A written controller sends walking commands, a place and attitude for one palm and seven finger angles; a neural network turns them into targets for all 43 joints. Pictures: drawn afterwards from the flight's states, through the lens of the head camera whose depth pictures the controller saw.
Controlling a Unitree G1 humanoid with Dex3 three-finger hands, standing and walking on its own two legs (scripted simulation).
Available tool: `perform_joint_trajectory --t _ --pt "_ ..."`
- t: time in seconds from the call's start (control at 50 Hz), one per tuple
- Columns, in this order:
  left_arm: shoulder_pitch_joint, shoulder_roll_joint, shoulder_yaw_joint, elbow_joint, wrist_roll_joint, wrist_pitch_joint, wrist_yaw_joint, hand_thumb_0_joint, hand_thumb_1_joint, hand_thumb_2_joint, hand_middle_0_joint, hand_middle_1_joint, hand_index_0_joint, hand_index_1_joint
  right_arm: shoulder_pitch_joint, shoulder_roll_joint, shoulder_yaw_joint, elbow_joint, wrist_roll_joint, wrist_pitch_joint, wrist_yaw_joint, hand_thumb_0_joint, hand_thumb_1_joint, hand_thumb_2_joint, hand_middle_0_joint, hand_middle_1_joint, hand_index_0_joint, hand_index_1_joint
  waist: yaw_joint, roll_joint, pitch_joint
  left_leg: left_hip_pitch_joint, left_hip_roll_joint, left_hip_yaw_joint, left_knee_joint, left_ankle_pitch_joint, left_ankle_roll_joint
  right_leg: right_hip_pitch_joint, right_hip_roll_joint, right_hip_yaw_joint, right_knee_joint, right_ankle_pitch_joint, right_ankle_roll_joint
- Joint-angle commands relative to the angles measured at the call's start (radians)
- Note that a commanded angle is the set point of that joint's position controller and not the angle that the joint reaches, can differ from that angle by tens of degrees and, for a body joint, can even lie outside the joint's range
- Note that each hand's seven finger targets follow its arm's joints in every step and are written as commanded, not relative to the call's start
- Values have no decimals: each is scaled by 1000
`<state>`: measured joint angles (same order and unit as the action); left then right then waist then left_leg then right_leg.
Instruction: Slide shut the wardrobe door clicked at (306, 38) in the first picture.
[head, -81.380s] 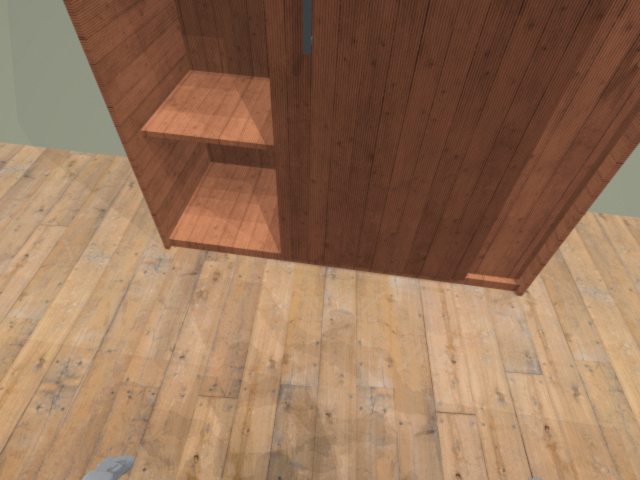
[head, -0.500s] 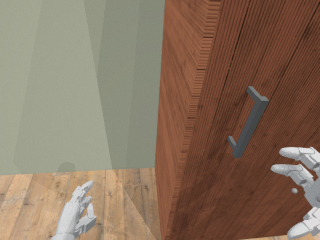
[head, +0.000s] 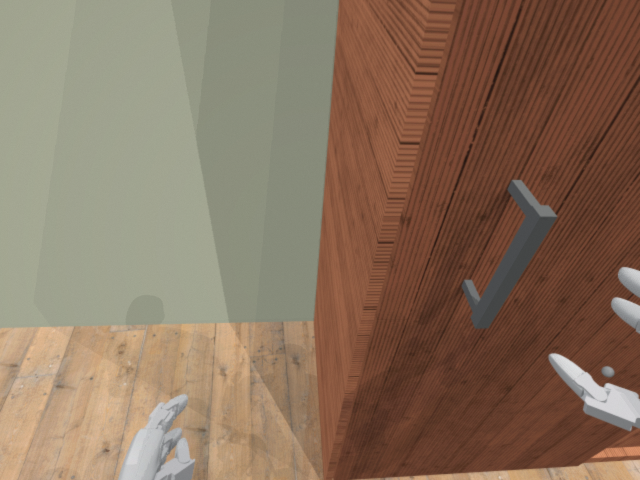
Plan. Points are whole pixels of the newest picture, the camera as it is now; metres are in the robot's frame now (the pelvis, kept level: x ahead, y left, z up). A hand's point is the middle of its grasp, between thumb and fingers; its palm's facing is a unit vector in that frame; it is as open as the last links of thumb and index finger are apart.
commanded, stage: draw the hand back to the body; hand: right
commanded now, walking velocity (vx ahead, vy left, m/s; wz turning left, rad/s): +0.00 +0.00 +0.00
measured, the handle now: (499, 260) +0.30 -0.19 +0.19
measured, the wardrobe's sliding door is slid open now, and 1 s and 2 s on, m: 0.00 0.00 0.00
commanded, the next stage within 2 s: step back with the hand held close in 0.60 s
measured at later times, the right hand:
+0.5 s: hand (606, 364) +0.19 -0.26 +0.16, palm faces +0.46 +0.81 -0.37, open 7.5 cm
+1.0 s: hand (598, 363) +0.19 -0.26 +0.16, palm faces +0.33 +0.81 -0.48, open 7.4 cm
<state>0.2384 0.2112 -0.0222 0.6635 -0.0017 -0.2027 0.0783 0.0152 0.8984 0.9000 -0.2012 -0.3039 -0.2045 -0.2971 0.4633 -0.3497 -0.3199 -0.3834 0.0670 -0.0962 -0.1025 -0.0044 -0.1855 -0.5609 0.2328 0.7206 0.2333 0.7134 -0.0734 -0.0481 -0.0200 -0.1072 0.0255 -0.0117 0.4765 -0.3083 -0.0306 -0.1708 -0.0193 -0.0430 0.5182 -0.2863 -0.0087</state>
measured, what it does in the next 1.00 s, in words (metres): stands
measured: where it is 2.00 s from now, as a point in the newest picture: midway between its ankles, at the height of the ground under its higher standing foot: outside the picture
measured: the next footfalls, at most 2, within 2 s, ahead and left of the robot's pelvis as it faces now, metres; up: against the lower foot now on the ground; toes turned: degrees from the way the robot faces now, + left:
left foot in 1.74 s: -0.11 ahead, +0.11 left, +0.00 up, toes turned -5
right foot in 1.94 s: -0.12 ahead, -0.14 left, +0.00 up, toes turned -2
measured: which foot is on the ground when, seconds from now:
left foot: down 0.00-1.00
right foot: down 0.00-1.00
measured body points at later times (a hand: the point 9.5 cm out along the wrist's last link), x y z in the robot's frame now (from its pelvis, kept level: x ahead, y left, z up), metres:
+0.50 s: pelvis +0.00 +0.00 +0.00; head -0.02 +0.02 +0.45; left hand +0.19 +0.22 -0.07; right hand +0.16 -0.30 +0.18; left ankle -0.03 +0.14 -0.74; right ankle +0.00 -0.11 -0.74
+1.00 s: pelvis -0.03 -0.01 +0.01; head +0.00 +0.00 +0.45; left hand +0.15 +0.24 -0.08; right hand +0.17 -0.30 +0.18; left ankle -0.03 +0.14 -0.74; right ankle +0.00 -0.11 -0.74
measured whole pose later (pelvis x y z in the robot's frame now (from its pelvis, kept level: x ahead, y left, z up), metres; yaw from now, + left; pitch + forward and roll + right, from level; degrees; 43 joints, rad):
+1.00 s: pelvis -0.03 -0.01 +0.01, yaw +3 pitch +0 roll +1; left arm 0.16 0.24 0.01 0.56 0.00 -0.03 0.06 0.01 0.90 0.90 -0.20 -0.30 -0.20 -0.30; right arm 0.48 -0.39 -0.38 -0.41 0.05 -0.17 -0.09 0.01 -0.89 -0.90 0.21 0.31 0.21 0.30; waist -0.03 -0.04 0.06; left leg -0.19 0.01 -0.07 0.40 -0.20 -0.05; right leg -0.23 -0.03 -0.10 0.44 -0.20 -0.02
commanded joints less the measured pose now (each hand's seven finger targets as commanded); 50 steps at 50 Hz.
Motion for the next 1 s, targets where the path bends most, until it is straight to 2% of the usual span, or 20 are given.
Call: perform_joint_trajectory --t 0.0,0.02,0.04,0.12,0.16,0.2,0.3,0.34,0.42,0.48,0.54,0.64,0.68,0.7,0.72,0.74,0.76,0.84,0.92,0.98 --pt "-150 120 52 -180 0 -43 -2 0 900 900 -200 -300 -200 -300 -72 -189 -132 -206 -6 -66 -22 0 -538 -725 213 512 213 512 -10 -19 -41 -42 -15 38 -75 257 47 55 -18 15 -98 285 -5" --pt "-146 116 51 -184 0 -37 -5 0 900 900 -200 -300 -200 -300 -61 -169 -119 -204 -2 -65 -18 0 -574 -743 211 491 211 491 -6 -10 -41 -40 -17 44 -71 265 45 55 -23 17 -99 300 -2" --pt "-147 118 55 -190 0 -33 -6 0 900 900 -200 -300 -200 -300 -64 -188 -134 -223 -3 -65 -18 0 -610 -760 210 470 210 470 -10 -6 -60 -36 -16 39 -71 284 44 67 -23 14 -95 318 -4" --pt "-141 119 57 -189 0 -11 -9 0 900 900 -200 -300 -200 -300 -77 -173 -127 -207 -2 -57 -15 0 -755 -830 205 385 205 385 0 10 -52 -37 -19 42 -78 292 42 71 -26 11 -98 336 0" --pt "-140 116 57 -189 0 -5 -9 0 900 900 -200 -300 -200 -300 -101 -182 -131 -224 -5 -56 -19 0 -827 -865 202 342 202 342 0 -43 -59 -38 -18 39 -83 299 42 89 -25 7 -99 355 0" --pt "-138 120 58 -187 2 -2 -11 0 900 900 -200 -300 -200 -300 -123 -187 -132 -227 -8 -54 -22 0 -900 -900 200 300 200 300 3 -43 -71 -34 -18 40 -87 299 42 97 -24 8 -101 359 2" --pt "-140 119 61 -191 4 11 -11 0 900 900 -200 -300 -200 -300 -110 -174 -117 -237 -8 -49 -22 0 -900 -900 200 300 200 300 3 -21 -85 -20 -20 41 -90 313 42 108 -21 6 -101 373 1" --pt "-145 118 59 -194 4 14 -12 0 900 900 -200 -300 -200 -300 -96 -172 -121 -217 -3 -43 -22 0 -900 -900 200 300 200 300 0 -1 -69 -25 -21 41 -94 303 40 95 -21 7 -105 347 -2" --pt "-156 115 57 -192 4 22 -9 0 900 900 -200 -300 -200 -300 -118 -172 -118 -211 -5 -45 -22 0 -900 -900 200 300 200 300 4 -20 -32 -40 -23 40 -116 255 42 84 -16 3 -118 279 -3" --pt "-161 112 58 -194 4 20 -4 0 900 900 -200 -300 -200 -300 -110 -179 -128 -206 -2 -48 -21 0 -900 -900 200 300 200 300 1 7 -38 -38 -24 38 -121 258 40 91 -12 -2 -115 270 -10" --pt "-163 110 58 -192 3 19 -6 0 900 900 -200 -300 -200 -300 -117 -176 -122 -218 -3 -54 -20 0 -900 -900 200 300 200 300 2 -30 -42 -38 -23 33 -130 244 40 99 -10 -7 -118 256 -8" --pt "-169 110 58 -189 2 20 -2 0 900 900 -200 -300 -200 -300 -111 -168 -117 -177 2 -52 -16 0 -900 -900 200 300 200 300 5 26 2 -59 -25 30 -156 194 35 86 -9 -9 -124 204 -14" --pt "-170 111 60 -188 4 17 0 0 900 900 -200 -300 -200 -300 -120 -178 -124 -190 0 -59 -17 0 -900 -900 200 300 200 300 2 19 -15 -49 -25 29 -155 200 37 94 -7 -8 -125 212 -16" --pt "-171 116 61 -184 1 19 2 0 900 900 -200 -300 -200 -300 -203 -224 -157 -218 -1 -63 -24 0 -900 -900 200 300 200 300 5 -7 -35 -41 -23 24 -164 183 38 101 -2 -10 -126 200 -14" --pt "-180 129 45 -213 -2 31 -5 0 900 900 -200 -300 -200 -300 -375 -362 -285 -335 -3 -122 -33 0 -900 -900 200 300 200 300 35 -15 85 -169 20 -98 -243 238 43 33 -7 -15 -100 98 -31" --pt "-174 109 40 -169 6 44 -5 0 900 900 -200 -300 -200 -300 -265 -281 -231 -219 -7 -135 -26 0 -900 -900 200 300 200 300 45 40 79 -181 39 -107 -247 258 46 40 -1 0 -75 88 -33" --pt "-177 108 44 -173 9 54 -10 0 900 900 -200 -300 -200 -300 -194 -237 -189 -186 -16 -131 -19 0 -900 -900 200 300 200 300 44 60 80 -196 48 -119 -243 308 48 49 -4 -5 -61 106 -33" --pt "-151 131 70 -218 6 92 -20 0 900 900 -200 -300 -200 -300 -73 -184 -153 -168 -19 -134 -12 0 -900 -900 200 300 200 300 40 24 -63 -107 45 -73 -152 457 31 86 -33 -20 -86 265 -24" --pt "-151 128 79 -260 -3 129 -18 0 900 900 -200 -300 -200 -300 22 -214 -193 -208 -14 -136 -20 0 -900 -900 200 300 200 300 36 41 -163 -69 22 -26 -86 473 12 106 -65 -13 -101 396 -30" --pt "-156 125 84 -284 -5 148 -13 0 900 900 -200 -300 -200 -300 48 -259 -244 -274 -13 -146 -28 0 -900 -900 200 300 200 300 36 47 -187 -48 14 -24 -48 481 10 65 -75 -3 -97 418 -33"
